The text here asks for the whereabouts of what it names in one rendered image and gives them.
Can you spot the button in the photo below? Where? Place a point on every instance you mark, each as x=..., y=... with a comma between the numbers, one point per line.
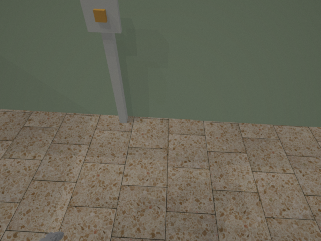
x=100, y=15

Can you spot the panel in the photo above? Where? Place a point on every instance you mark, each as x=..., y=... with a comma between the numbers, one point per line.
x=108, y=30

